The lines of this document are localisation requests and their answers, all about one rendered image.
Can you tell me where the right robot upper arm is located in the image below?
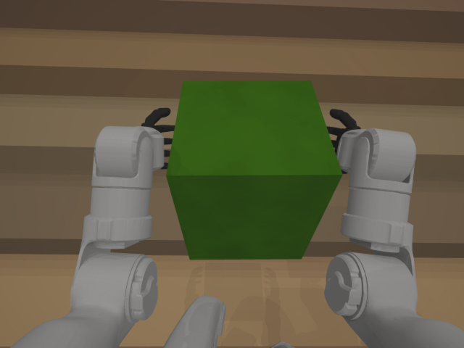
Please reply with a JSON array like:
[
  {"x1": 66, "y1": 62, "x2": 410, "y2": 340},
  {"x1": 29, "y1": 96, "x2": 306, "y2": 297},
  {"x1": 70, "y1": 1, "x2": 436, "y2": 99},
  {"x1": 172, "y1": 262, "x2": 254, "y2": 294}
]
[{"x1": 324, "y1": 252, "x2": 464, "y2": 348}]

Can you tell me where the robot right forearm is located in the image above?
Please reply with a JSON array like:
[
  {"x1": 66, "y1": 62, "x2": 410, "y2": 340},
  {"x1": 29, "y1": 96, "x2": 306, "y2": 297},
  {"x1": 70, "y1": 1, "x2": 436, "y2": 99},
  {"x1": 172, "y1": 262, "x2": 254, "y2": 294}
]
[{"x1": 336, "y1": 128, "x2": 418, "y2": 306}]

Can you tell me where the left robot upper arm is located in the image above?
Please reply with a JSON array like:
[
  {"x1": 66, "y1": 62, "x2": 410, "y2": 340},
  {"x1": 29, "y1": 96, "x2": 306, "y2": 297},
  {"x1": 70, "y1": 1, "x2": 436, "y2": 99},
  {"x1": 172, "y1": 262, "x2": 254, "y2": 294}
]
[{"x1": 10, "y1": 252, "x2": 158, "y2": 348}]

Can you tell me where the left robot hand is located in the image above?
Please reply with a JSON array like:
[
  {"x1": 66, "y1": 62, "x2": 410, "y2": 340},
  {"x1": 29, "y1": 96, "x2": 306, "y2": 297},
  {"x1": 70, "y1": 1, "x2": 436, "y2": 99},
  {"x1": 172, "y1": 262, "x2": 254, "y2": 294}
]
[{"x1": 141, "y1": 108, "x2": 175, "y2": 169}]

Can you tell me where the carton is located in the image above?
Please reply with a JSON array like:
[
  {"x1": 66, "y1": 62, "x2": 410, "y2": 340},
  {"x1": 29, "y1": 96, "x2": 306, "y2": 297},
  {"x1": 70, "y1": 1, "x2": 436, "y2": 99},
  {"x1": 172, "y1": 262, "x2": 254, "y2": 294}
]
[{"x1": 166, "y1": 80, "x2": 343, "y2": 260}]

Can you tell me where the left robot thigh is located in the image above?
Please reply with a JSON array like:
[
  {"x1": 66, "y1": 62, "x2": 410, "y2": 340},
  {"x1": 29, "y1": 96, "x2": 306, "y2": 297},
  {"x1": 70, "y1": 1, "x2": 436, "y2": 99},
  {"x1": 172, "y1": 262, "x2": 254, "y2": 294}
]
[{"x1": 163, "y1": 296, "x2": 226, "y2": 348}]

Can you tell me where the right robot hand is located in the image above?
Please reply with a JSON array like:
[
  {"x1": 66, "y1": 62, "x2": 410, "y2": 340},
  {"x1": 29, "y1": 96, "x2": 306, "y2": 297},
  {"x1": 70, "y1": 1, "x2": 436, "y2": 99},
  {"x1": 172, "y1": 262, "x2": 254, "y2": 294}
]
[{"x1": 326, "y1": 109, "x2": 361, "y2": 174}]

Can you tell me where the robot left forearm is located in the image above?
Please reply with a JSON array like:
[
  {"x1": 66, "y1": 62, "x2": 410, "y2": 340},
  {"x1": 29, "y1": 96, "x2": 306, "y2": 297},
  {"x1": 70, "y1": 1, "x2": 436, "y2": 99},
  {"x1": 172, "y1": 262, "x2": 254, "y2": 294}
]
[{"x1": 70, "y1": 126, "x2": 164, "y2": 307}]

